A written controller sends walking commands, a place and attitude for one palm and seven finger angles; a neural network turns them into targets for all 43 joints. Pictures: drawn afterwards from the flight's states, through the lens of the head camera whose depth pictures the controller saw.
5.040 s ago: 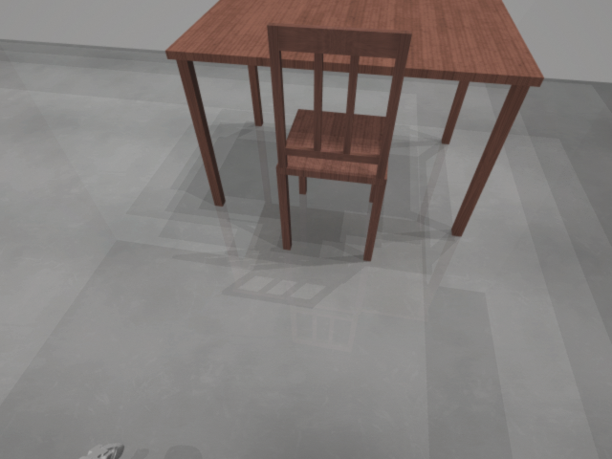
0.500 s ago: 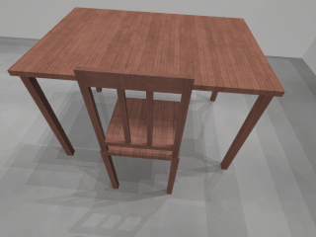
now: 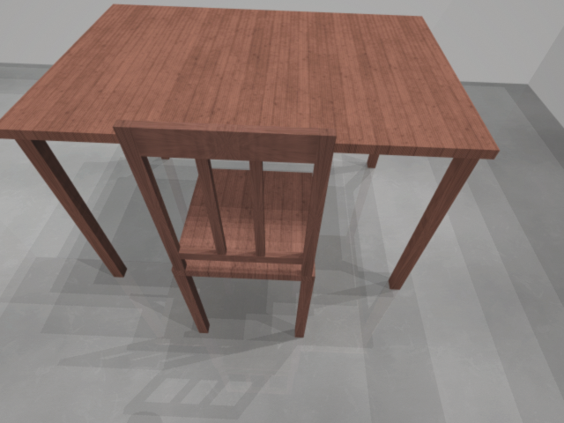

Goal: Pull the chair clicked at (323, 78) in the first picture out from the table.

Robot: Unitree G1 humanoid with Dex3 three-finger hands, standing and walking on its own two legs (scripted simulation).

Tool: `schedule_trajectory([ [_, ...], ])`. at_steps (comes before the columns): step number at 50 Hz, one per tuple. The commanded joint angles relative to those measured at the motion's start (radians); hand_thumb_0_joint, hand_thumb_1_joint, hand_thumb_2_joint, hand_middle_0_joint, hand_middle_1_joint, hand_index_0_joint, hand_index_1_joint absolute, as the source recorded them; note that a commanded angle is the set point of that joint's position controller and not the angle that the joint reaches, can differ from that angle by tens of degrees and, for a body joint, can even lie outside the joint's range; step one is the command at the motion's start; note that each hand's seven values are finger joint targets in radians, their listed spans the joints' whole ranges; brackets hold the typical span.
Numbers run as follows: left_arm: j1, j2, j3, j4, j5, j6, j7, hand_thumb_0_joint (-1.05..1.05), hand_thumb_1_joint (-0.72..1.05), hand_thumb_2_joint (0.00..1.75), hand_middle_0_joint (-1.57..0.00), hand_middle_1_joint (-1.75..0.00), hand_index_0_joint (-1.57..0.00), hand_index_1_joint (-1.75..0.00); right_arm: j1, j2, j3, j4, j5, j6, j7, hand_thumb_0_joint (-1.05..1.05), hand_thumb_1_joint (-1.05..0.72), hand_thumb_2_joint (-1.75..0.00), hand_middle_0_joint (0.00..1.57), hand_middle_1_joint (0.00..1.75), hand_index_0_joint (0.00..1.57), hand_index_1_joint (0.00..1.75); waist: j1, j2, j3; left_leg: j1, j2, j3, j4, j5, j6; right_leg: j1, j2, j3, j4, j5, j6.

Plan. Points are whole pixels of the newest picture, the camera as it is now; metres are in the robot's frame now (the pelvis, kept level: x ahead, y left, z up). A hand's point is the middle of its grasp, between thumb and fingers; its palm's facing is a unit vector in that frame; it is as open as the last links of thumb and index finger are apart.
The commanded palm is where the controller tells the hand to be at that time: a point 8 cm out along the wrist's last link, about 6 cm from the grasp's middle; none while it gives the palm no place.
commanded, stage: look again from close up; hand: left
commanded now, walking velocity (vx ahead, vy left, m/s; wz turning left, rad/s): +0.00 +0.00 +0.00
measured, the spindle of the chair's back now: (213, 211) +0.52 +0.18 -0.08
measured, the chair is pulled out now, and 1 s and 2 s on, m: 0.00 0.00 0.00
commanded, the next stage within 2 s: shuffle to correct the standing spot in 1.00 s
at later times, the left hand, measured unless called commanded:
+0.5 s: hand out of the picture -0.01 +0.12 -0.17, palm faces +0.05 -0.99 -0.16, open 7.4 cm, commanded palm none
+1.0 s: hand out of the picture -0.02 +0.11 -0.17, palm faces +0.06 -0.99 -0.16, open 7.4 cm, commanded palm none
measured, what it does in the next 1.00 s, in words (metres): stands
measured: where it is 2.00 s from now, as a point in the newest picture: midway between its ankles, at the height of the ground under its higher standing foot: outside the picture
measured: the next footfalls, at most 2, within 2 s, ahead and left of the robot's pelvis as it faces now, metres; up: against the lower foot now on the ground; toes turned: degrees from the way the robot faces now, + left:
right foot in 1.70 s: +0.12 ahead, -0.14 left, +0.00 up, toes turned +1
left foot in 1.96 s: +0.16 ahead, +0.09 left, +0.00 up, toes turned +7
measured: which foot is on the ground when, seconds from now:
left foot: down 0.00-1.00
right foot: down 0.00-1.00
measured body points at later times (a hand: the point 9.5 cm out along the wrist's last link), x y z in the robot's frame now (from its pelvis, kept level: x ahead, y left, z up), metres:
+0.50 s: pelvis +0.00 -0.04 +0.00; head +0.01 -0.03 +0.45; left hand -0.02 +0.18 -0.16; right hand +0.01 -0.26 -0.15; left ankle -0.04 +0.06 -0.74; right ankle -0.02 -0.18 -0.74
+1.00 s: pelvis +0.00 -0.05 +0.01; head +0.01 -0.04 +0.46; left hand -0.02 +0.16 -0.16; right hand -0.01 -0.26 -0.15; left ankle -0.04 +0.06 -0.74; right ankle -0.02 -0.18 -0.74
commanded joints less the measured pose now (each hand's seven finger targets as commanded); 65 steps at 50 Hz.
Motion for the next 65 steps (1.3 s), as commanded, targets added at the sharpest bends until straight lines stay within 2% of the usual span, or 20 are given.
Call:
schedule_trajectory([
  [1, 0.078, 0.086, 0.02, -0.014, 0.005, -0.015, 0.007, 0.0, 0.9, 0.9, -0.2, -0.3, -0.2, -0.3, 0.039, -0.109, -0.029, -0.026, -0.002, -0.02, -0.007, 0.0, -0.9, -0.9, 0.2, 0.3, 0.2, 0.3, 0.004, 0.003, -0.006, -0.048, 0.144, -0.133, -0.108, 0.333, -0.027, 0.029, 0.0, -0.01, -0.023, 0.22, -0.078],
  [12, 0.093, 0.069, 0.019, 0.005, 0.006, -0.024, 0.01, 0.0, 0.9, 0.9, -0.2, -0.3, -0.2, -0.3, 0.044, -0.078, -0.032, -0.001, 0.0, -0.019, -0.009, 0.0, -0.9, -0.9, 0.2, 0.3, 0.2, 0.3, -0.001, -0.008, -0.01, -0.033, 0.141, -0.116, -0.09, 0.309, -0.033, 0.021, -0.004, 0.001, -0.044, 0.271, -0.081],
  [13, 0.093, 0.069, 0.019, 0.006, 0.007, -0.024, 0.009, 0.0, 0.9, 0.9, -0.2, -0.3, -0.2, -0.3, 0.041, -0.075, -0.033, 0.002, 0.001, -0.017, -0.009, 0.0, -0.9, -0.9, 0.2, 0.3, 0.2, 0.3, 0.001, -0.02, 0.01, -0.04, 0.143, -0.115, -0.091, 0.295, -0.032, 0.015, 0.0, 0.0, -0.051, 0.263, -0.081],
  [22, 0.101, 0.065, 0.018, 0.01, 0.006, -0.029, 0.008, 0.0, 0.9, 0.9, -0.2, -0.3, -0.2, -0.3, 0.029, -0.071, -0.031, 0.006, 0.0, -0.014, -0.007, 0.0, -0.9, -0.9, 0.2, 0.3, 0.2, 0.3, 0.001, -0.001, 0.008, -0.034, 0.142, -0.111, -0.102, 0.25, -0.041, 0.009, -0.002, 0.011, -0.079, 0.25, -0.085],
  [24, 0.101, 0.064, 0.016, 0.011, 0.007, -0.029, 0.008, 0.0, 0.9, 0.9, -0.2, -0.3, -0.2, -0.3, 0.025, -0.07, -0.03, 0.007, 0.001, -0.012, -0.007, 0.0, -0.9, -0.9, 0.2, 0.3, 0.2, 0.3, 0.0, -0.003, 0.031, -0.048, 0.143, -0.112, -0.111, 0.219, -0.043, -0.001, 0.0, 0.013, -0.09, 0.221, -0.085],
  [27, 0.109, 0.066, 0.017, 0.011, 0.007, -0.032, 0.007, 0.0, 0.9, 0.9, -0.2, -0.3, -0.2, -0.3, 0.027, -0.07, -0.03, 0.006, 0.0, -0.014, -0.006, 0.0, -0.9, -0.9, 0.2, 0.3, 0.2, 0.3, 0.002, -0.001, 0.0, -0.032, 0.144, -0.109, -0.106, 0.243, -0.045, 0.015, -0.002, 0.013, -0.09, 0.252, -0.086],
  [28, 0.11, 0.065, 0.018, 0.01, 0.007, -0.032, 0.007, 0.0, 0.9, 0.9, -0.2, -0.3, -0.2, -0.3, 0.026, -0.067, -0.031, 0.007, 0.002, -0.012, -0.007, 0.0, -0.9, -0.9, 0.2, 0.3, 0.2, 0.3, 0.002, -0.023, 0.014, -0.038, 0.145, -0.11, -0.109, 0.223, -0.044, 0.012, 0.002, 0.013, -0.099, 0.238, -0.085],
  [29, 0.11, 0.063, 0.015, 0.011, 0.006, -0.032, 0.007, 0.0, 0.9, 0.9, -0.2, -0.3, -0.2, -0.3, 0.022, -0.071, -0.031, 0.007, 0.001, -0.011, -0.006, 0.0, -0.9, -0.9, 0.2, 0.3, 0.2, 0.3, 0.002, -0.006, 0.022, -0.042, 0.143, -0.11, -0.111, 0.215, -0.046, 0.003, 0.0, 0.017, -0.101, 0.229, -0.086],
  [36, 0.119, 0.062, 0.016, 0.012, 0.006, -0.035, 0.007, 0.0, 0.9, 0.9, -0.2, -0.3, -0.2, -0.3, 0.028, -0.068, -0.029, 0.013, 0.001, -0.013, -0.006, 0.0, -0.9, -0.9, 0.2, 0.3, 0.2, 0.3, 0.004, -0.007, 0.004, -0.034, 0.146, -0.11, -0.109, 0.24, -0.05, 0.018, -0.001, 0.012, -0.103, 0.254, -0.089],
  [39, 0.116, 0.062, 0.016, 0.011, 0.006, -0.034, 0.007, 0.0, 0.9, 0.9, -0.2, -0.3, -0.2, -0.3, 0.031, -0.062, -0.029, 0.015, 0.001, -0.011, -0.005, 0.0, -0.9, -0.9, 0.2, 0.3, 0.2, 0.3, 0.005, -0.007, 0.036, -0.057, 0.143, -0.109, -0.12, 0.205, -0.052, 0.008, 0.002, 0.012, -0.115, 0.212, -0.088],
  [44, 0.121, 0.057, 0.017, 0.011, 0.006, -0.034, 0.007, 0.0, 0.9, 0.9, -0.2, -0.3, -0.2, -0.3, 0.039, -0.058, -0.029, 0.017, 0.001, -0.012, -0.006, 0.0, -0.9, -0.9, 0.2, 0.3, 0.2, 0.3, 0.006, 0.003, 0.033, -0.057, 0.144, -0.113, -0.125, 0.207, -0.052, 0.009, 0.005, 0.01, -0.115, 0.197, -0.088],
  [47, 0.126, 0.057, 0.018, 0.012, 0.005, -0.036, 0.007, 0.0, 0.9, 0.9, -0.2, -0.3, -0.2, -0.3, 0.045, -0.059, -0.029, 0.017, 0.0, -0.015, -0.006, 0.0, -0.9, -0.9, 0.2, 0.3, 0.2, 0.3, 0.007, -0.005, 0.0, -0.037, 0.148, -0.113, -0.118, 0.24, -0.051, 0.023, 0.002, 0.008, -0.108, 0.231, -0.09],
  [49, 0.123, 0.053, 0.018, 0.012, 0.006, -0.035, 0.007, 0.0, 0.9, 0.9, -0.2, -0.3, -0.2, -0.3, 0.046, -0.056, -0.03, 0.019, 0.0, -0.014, -0.007, 0.0, -0.9, -0.9, 0.2, 0.3, 0.2, 0.3, 0.007, -0.002, 0.024, -0.05, 0.146, -0.111, -0.123, 0.225, -0.052, 0.015, 0.004, 0.009, -0.112, 0.218, -0.089],
  [54, 0.126, 0.052, 0.019, 0.013, 0.006, -0.036, 0.007, 0.0, 0.9, 0.9, -0.2, -0.3, -0.2, -0.3, 0.051, -0.053, -0.029, 0.022, 0.001, -0.016, -0.007, 0.0, -0.9, -0.9, 0.2, 0.3, 0.2, 0.3, 0.007, -0.007, 0.02, -0.05, 0.148, -0.112, -0.124, 0.238, -0.052, 0.021, 0.006, 0.008, -0.109, 0.226, -0.089],
  [55, 0.129, 0.049, 0.019, 0.014, 0.005, -0.035, 0.007, 0.0, 0.9, 0.9, -0.2, -0.3, -0.2, -0.3, 0.048, -0.052, -0.029, 0.021, 0.0, -0.015, -0.007, 0.0, -0.9, -0.9, 0.2, 0.3, 0.2, 0.3, 0.008, -0.002, 0.023, -0.047, 0.148, -0.112, -0.125, 0.233, -0.053, 0.013, 0.006, 0.007, -0.111, 0.218, -0.089],
  [57, 0.133, 0.054, 0.025, 0.014, 0.01, -0.034, 0.005, 0.0, 0.9, 0.9, -0.2, -0.3, -0.2, -0.3, 0.073, -0.06, -0.031, 0.028, -0.004, -0.011, -0.005, 0.0, -0.9, -0.9, 0.2, 0.3, 0.2, 0.3, 0.005, -0.001, 0.006, -0.053, 0.14, -0.104, -0.115, 0.122, -0.048, 0.02, 0.013, 0.001, -0.1, 0.094, -0.098],
  [60, 0.135, 0.062, 0.035, 0.005, 0.016, -0.026, -0.002, 0.0, 0.9, 0.9, -0.2, -0.3, -0.2, -0.3, 0.071, -0.057, -0.038, 0.019, -0.009, 0.0, 0.002, 0.0, -0.9, -0.9, 0.2, 0.3, 0.2, 0.3, 0.011, -0.006, 0.073, -0.109, 0.124, -0.1, -0.101, -0.068, -0.037, -0.042, 0.013, 0.015, -0.109, -0.134, -0.114],
  [62, 0.145, 0.069, 0.042, 0.004, 0.016, -0.027, -0.007, 0.0, 0.9, 0.9, -0.2, -0.3, -0.2, -0.3, 0.07, -0.051, -0.039, 0.005, -0.011, 0.002, 0.005, 0.0, -0.9, -0.9, 0.2, 0.3, 0.2, 0.3, 0.013, -0.024, 0.108, -0.146, 0.106, -0.086, -0.064, -0.093, -0.037, -0.061, -0.001, 0.041, -0.124, -0.191, -0.128],
  [63, 0.153, 0.075, 0.046, 0.002, 0.017, -0.026, -0.008, 0.0, 0.9, 0.9, -0.2, -0.3, -0.2, -0.3, 0.072, -0.044, -0.039, 0.002, -0.011, 0.003, 0.006, 0.0, -0.9, -0.9, 0.2, 0.3, 0.2, 0.3, 0.015, -0.057, 0.125, -0.172, 0.095, -0.075, -0.041, -0.105, -0.036, -0.058, -0.005, 0.057, -0.137, -0.222, -0.136],
  [65, 0.17, 0.087, 0.056, 0.002, 0.015, -0.029, -0.007, 0.0, 0.9, 0.9, -0.2, -0.3, -0.2, -0.3, 0.072, -0.032, -0.038, -0.012, -0.013, -0.003, 0.007, 0.0, -0.9, -0.9, 0.2, 0.3, 0.2, 0.3, 0.02, -0.092, 0.118, -0.21, 0.072, -0.048, 0.029, -0.061, -0.041, -0.025, -0.039, 0.093, -0.145, -0.195, -0.162],
])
